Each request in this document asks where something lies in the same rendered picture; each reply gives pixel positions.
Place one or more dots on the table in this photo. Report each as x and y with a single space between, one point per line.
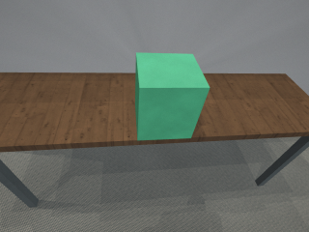
71 110

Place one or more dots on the carton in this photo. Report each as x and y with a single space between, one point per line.
170 92

